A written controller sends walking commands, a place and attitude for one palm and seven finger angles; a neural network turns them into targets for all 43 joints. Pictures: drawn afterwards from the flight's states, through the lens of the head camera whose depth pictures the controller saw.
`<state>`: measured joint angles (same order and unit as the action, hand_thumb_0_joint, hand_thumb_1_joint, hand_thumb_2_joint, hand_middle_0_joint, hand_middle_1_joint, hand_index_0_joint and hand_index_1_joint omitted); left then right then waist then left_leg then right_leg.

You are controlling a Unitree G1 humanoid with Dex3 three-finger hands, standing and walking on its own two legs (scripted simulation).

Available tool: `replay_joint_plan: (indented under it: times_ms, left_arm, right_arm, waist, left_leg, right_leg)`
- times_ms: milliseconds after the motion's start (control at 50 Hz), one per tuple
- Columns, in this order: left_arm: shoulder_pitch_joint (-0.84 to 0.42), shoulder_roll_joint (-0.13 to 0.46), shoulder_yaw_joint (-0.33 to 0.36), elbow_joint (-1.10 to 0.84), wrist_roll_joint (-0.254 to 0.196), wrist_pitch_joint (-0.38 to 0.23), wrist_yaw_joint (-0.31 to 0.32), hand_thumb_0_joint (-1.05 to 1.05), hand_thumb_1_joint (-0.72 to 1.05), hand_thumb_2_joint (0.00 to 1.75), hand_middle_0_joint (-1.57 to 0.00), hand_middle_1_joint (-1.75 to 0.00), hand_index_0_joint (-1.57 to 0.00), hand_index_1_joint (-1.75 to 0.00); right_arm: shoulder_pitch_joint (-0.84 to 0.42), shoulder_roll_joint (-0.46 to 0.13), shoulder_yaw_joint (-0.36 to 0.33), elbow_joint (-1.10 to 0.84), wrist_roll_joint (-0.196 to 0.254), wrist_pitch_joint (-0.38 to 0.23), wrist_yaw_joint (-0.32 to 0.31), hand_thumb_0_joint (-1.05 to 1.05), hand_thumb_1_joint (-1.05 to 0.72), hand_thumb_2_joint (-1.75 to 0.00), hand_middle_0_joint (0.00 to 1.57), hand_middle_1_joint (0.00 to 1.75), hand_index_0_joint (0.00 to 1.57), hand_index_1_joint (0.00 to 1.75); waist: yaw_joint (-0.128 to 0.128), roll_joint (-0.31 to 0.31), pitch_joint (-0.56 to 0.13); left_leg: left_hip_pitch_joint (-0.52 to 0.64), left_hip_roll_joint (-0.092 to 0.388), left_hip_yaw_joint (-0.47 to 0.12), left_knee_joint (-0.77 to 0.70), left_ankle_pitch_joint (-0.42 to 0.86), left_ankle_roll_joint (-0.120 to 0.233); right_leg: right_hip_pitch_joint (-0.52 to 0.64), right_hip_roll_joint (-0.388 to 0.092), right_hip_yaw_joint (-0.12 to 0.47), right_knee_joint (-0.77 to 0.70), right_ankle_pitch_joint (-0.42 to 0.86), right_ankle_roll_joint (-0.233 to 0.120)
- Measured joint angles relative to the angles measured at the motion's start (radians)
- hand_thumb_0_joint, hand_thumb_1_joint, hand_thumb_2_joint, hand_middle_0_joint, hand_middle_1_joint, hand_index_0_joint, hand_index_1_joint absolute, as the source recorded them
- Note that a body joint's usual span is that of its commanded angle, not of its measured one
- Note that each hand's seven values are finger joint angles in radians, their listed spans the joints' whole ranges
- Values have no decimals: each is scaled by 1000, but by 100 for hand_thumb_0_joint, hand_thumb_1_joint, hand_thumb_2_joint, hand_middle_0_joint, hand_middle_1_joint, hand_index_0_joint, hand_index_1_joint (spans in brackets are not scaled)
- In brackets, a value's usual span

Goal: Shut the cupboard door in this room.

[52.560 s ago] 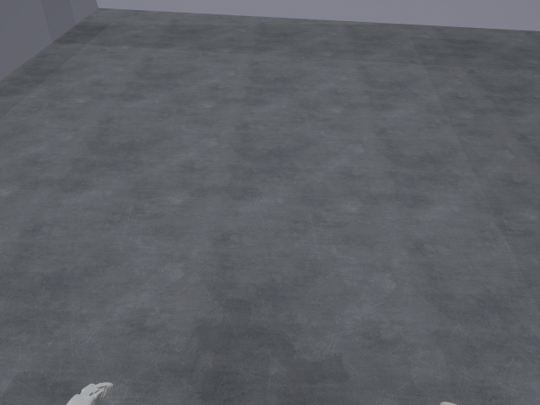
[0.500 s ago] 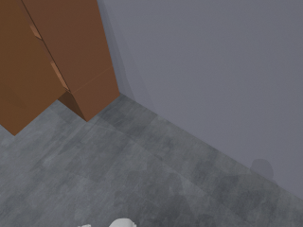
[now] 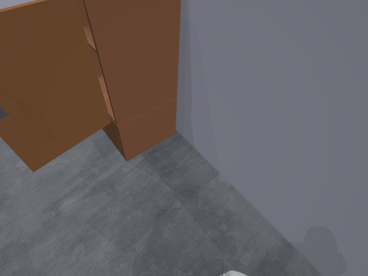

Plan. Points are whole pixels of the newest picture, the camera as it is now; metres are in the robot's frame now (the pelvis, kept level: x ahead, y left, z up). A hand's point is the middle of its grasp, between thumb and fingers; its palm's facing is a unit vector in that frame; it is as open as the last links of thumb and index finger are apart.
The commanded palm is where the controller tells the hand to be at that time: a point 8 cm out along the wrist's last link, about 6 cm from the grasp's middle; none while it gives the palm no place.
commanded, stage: turn to face it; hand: left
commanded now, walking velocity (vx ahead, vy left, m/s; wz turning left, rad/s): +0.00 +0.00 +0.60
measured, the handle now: out of the picture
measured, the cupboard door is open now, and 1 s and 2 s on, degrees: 100 100 100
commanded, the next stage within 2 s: take the last steps up to it in 1.24 s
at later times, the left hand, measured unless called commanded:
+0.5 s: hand (127, 239) +0.22 +0.16 -0.15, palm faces +0.24 -0.94 -0.25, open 7.4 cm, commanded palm none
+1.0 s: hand out of the picture +0.06 +0.24 -0.17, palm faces +0.54 -0.81 -0.24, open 7.4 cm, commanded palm none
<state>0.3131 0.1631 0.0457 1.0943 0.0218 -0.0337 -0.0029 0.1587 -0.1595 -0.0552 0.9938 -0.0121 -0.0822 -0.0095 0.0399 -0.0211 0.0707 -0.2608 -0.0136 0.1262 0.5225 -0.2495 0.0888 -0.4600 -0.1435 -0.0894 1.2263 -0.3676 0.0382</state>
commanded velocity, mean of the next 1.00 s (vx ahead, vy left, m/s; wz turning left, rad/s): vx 0.00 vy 0.00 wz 0.53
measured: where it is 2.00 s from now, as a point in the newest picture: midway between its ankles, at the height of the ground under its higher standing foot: outside the picture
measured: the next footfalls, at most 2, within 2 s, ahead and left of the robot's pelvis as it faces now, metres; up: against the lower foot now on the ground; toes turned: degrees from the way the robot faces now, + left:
right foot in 0.34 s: +0.25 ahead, -0.13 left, +0.00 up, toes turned +2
left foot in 0.78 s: +0.14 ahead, +0.12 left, +0.00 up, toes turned +31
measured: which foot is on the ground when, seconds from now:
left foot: down 0.00-0.34, up 0.36-0.76, down 0.78-1.00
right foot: up 0.00-0.32, down 0.34-0.78, up 0.80-1.00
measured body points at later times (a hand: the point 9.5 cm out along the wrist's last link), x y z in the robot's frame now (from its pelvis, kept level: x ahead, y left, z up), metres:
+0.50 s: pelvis +0.13 -0.04 +0.00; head +0.17 -0.06 +0.44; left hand +0.21 +0.21 -0.13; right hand +0.20 -0.28 -0.17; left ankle +0.06 +0.07 -0.64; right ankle +0.21 -0.13 -0.74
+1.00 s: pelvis +0.13 +0.02 +0.01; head +0.15 +0.07 +0.45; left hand +0.03 +0.28 -0.15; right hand +0.35 -0.13 -0.11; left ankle +0.11 +0.09 -0.74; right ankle +0.20 -0.13 -0.64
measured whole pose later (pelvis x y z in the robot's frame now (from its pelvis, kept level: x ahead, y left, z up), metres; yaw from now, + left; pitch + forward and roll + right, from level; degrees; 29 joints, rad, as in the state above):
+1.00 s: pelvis +0.13 +0.02 +0.01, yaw +29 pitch +0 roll -2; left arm 0.21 0.27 0.07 0.97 0.01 0.05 0.01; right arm 0.13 -0.19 -0.04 0.90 -0.01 0.01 0.00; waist 0.04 -0.02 0.09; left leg -0.24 -0.01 0.03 0.48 -0.23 0.07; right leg -0.51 -0.11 -0.05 1.15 -0.37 0.10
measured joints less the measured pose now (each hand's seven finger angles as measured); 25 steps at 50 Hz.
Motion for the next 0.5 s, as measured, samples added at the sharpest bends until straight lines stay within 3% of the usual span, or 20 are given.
replay_joint_plan:
  times_ms: [140, 220, 300, 340, 360, 400, 440, 500]
  left_arm:
    - [-147, 16, 9, -102, 0, 15, 4, 0, 91, 90, -19, -30, -20, -30]
    - [-213, 23, 9, -145, -7, 27, 4, 0, 91, 90, -19, -30, -20, -30]
    - [-242, 26, 3, -176, -12, 29, 5, 0, 91, 90, -19, -30, -20, -30]
    - [-242, 28, -4, -190, -14, 18, 3, 0, 90, 90, -20, -30, -20, -30]
    - [-245, 25, -6, -194, -10, 7, 6, 0, 90, 90, -20, -30, -20, -30]
    - [-253, 11, -14, -201, -10, -6, 11, 0, 90, 90, -20, -30, -20, -30]
    - [-241, -1, -21, -207, -10, -4, 15, 0, 90, 90, -20, -30, -20, -30]
    - [-207, -10, -19, -200, -8, 13, 25, 0, 90, 90, -20, -30, -21, -30]
  right_arm:
    - [99, -4, 3, 35, 2, 11, -2, -1, -95, -89, 20, 30, 20, 30]
    - [145, 7, 6, 50, -3, 36, 3, 0, -93, -89, 20, 30, 20, 30]
    - [174, 8, 1, 58, -6, 63, 3, 1, -92, -89, 20, 30, 20, 30]
    - [194, 5, -3, 58, -1, 74, 3, 1, -92, -89, 20, 30, 20, 30]
    - [196, 0, -7, 59, 4, 79, 5, 1, -91, -89, 20, 30, 20, 30]
    - [174, -19, -15, 53, 10, 97, 4, 1, -91, -89, 20, 30, 20, 30]
    - [150, -37, -24, 43, 7, 113, 6, 1, -91, -89, 20, 30, 20, 30]
    - [110, -59, -33, 23, 0, 136, 19, 1, -91, -89, 20, 30, 20, 30]
  waist:
    - [-32, -8, -28]
    - [-60, -1, -18]
    - [-87, 19, -6]
    - [-95, 28, -8]
    - [-95, 36, -5]
    - [-99, 66, 26]
    - [-95, 80, 42]
    - [-89, 78, 37]
  left_leg:
    - [125, -35, -45, -139, 10, -1]
    - [145, -40, -90, -131, -22, -15]
    - [145, -37, -126, -65, -90, -37]
    - [127, -41, -149, 10, -143, -52]
    - [86, -41, -159, 102, -169, -64]
    - [-23, -37, -170, 377, -270, -95]
    - [-113, -24, -152, 582, -278, -118]
    - [-204, 15, -125, 710, -211, -141]
  right_leg:
    - [-141, -2, 25, -175, 144, 47]
    - [-119, 25, 27, -321, 146, 56]
    - [-26, 66, 15, -503, 125, 46]
    - [58, 80, 1, -636, 204, 34]
    - [75, 81, -15, -654, 206, -15]
    - [87, 76, -52, -611, 152, -63]
    - [117, 64, -80, -614, 126, -68]
    - [160, 44, -112, -652, 129, -58]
